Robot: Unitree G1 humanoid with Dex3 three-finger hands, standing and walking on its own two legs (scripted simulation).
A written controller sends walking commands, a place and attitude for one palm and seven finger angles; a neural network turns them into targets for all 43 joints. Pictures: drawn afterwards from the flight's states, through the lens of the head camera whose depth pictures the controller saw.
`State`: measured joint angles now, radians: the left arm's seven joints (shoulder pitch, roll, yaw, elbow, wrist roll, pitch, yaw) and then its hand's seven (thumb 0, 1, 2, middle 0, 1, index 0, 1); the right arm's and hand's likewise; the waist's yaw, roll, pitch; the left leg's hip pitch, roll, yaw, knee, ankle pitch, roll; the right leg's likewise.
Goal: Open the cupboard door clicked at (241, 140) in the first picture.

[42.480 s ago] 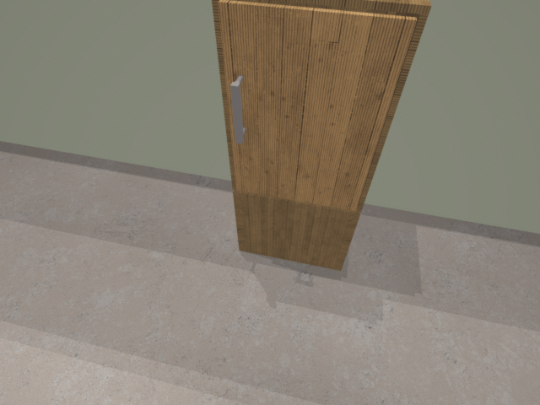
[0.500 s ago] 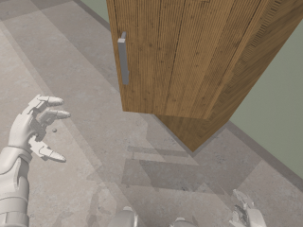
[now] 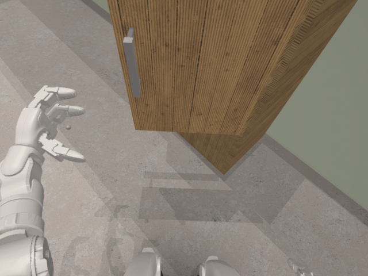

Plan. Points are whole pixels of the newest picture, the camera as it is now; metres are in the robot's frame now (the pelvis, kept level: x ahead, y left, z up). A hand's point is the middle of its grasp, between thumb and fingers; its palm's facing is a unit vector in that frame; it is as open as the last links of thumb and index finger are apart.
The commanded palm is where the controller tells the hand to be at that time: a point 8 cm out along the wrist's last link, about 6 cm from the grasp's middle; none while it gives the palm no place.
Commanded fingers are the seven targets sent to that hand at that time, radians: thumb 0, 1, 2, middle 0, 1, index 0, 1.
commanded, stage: move the hooked fingers beside the handle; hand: left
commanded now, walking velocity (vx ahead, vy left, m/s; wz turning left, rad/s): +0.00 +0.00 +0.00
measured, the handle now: (134, 65) +0.60 +0.14 +0.06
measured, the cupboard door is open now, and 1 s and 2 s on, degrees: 45 45 45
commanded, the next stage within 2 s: slide the fingers in behind the handle in 1.66 s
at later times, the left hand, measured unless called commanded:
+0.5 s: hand (89, 95) +0.49 +0.23 +0.06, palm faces -0.02 -1.00 +0.00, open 14.0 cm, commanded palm +0.48 +0.27 +0.06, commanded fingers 0.00 -0.50 0.30 -0.30 -1.20 -0.30 -1.20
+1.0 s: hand (107, 74) +0.56 +0.20 +0.07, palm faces -0.01 -1.00 -0.01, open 14.0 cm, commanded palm +0.53 +0.24 +0.06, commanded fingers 0.00 -0.50 0.30 -0.30 -1.20 -0.30 -1.20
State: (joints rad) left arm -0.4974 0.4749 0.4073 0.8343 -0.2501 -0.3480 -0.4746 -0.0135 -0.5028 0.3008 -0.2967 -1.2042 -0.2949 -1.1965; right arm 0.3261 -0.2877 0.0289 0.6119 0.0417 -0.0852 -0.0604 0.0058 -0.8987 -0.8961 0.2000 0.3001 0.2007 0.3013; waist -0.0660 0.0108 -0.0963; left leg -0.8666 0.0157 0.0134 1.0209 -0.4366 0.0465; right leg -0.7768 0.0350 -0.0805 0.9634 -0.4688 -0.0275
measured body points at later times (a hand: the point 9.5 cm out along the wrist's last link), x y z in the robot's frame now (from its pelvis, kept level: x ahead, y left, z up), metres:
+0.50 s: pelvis +0.00 +0.01 -0.01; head +0.13 +0.04 +0.42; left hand +0.49 +0.28 +0.06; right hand +0.02 -0.26 -0.11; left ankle +0.03 +0.09 -0.67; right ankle +0.00 -0.11 -0.67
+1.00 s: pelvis +0.01 +0.00 -0.02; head +0.16 +0.02 +0.40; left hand +0.55 +0.25 +0.07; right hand -0.04 -0.26 -0.11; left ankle +0.03 +0.09 -0.67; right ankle +0.00 -0.11 -0.67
